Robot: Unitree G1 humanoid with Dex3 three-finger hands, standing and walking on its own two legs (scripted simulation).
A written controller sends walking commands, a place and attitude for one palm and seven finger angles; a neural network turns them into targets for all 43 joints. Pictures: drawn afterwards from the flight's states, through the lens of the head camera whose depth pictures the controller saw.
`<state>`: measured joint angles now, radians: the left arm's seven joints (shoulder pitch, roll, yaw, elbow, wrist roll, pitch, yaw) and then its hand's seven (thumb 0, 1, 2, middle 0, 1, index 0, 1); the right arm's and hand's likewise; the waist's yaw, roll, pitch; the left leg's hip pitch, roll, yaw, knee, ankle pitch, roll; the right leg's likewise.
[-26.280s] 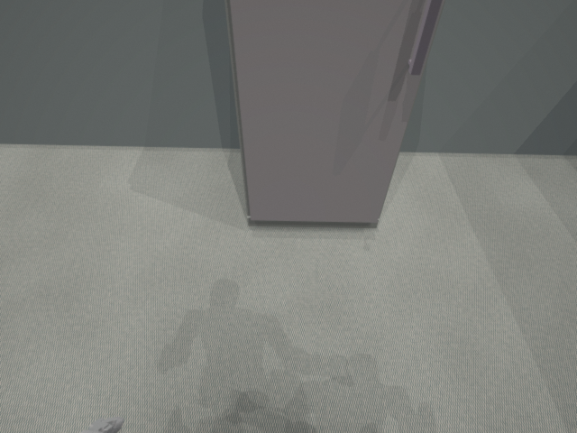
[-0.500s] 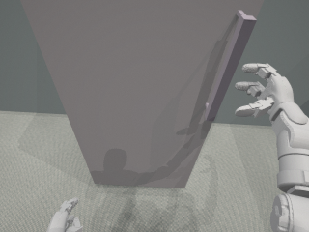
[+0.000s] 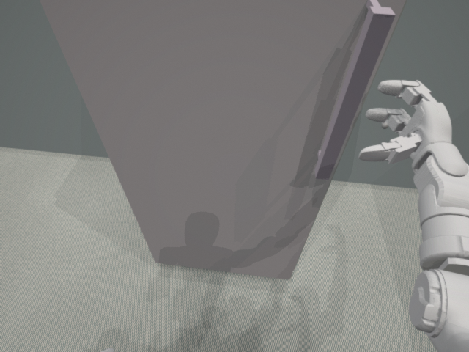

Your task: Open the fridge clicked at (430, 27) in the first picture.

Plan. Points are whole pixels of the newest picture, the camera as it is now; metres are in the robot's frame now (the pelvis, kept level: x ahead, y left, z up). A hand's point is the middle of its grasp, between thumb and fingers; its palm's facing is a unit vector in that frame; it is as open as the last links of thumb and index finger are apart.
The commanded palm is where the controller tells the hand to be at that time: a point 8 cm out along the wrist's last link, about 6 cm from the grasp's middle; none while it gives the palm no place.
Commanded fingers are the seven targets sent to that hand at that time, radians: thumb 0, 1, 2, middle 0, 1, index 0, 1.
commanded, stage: move the hooked fingers beside the handle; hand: right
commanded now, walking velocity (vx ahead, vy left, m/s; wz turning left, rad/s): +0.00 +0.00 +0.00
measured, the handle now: (342, 104) +0.50 -0.13 +0.19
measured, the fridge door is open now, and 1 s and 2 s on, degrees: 0 0 0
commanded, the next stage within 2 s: feel for the door with the fingertips in 1.36 s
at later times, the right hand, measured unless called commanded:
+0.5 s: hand (385, 132) +0.42 -0.18 +0.20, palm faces +0.02 +1.00 -0.01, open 14.0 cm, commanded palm +0.40 -0.23 +0.20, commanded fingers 0.00 0.50 -0.30 0.30 1.20 0.30 1.20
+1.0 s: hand (390, 132) +0.42 -0.19 +0.20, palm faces +0.02 +1.00 -0.01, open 14.0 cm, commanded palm +0.41 -0.24 +0.20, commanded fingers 0.00 0.50 -0.30 0.30 1.20 0.30 1.20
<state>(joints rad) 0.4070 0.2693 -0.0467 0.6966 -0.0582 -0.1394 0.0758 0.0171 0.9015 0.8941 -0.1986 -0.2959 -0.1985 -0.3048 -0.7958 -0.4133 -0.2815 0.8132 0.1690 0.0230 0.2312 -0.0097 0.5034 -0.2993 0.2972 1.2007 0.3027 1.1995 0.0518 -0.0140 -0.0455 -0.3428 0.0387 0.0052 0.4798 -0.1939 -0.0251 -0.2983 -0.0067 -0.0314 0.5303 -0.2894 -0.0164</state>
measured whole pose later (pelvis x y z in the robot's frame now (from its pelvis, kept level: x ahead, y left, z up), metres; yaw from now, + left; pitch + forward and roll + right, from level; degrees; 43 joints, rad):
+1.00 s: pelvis +0.02 +0.02 +0.00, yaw -2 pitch +2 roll +1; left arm 0.29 0.28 -0.05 0.65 -0.06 -0.06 0.11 0.02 0.90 0.89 -0.20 -0.30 -0.20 -0.30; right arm -0.67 -0.41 -0.29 0.60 0.20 0.17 0.27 -0.01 0.50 -0.30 0.30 1.20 0.30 1.20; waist 0.02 -0.03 -0.04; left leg -0.28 0.02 0.05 0.48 -0.23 0.00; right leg -0.23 -0.03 0.01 0.50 -0.30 0.01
